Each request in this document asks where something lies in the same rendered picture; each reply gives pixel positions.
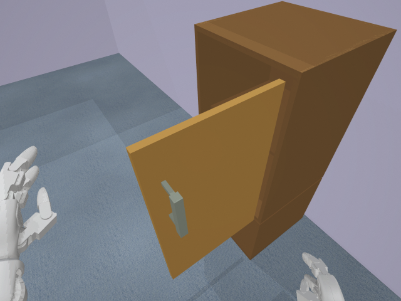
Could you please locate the cupboard door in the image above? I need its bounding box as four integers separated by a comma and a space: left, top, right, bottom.
126, 79, 286, 279

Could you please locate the handle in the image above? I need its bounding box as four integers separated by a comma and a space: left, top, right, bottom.
161, 180, 188, 238

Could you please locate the robot left forearm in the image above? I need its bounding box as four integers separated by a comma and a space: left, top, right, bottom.
0, 258, 28, 301

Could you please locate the left robot hand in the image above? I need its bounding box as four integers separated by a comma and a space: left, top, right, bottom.
0, 146, 57, 260

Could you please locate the right robot hand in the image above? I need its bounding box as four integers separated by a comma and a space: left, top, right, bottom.
296, 252, 345, 301

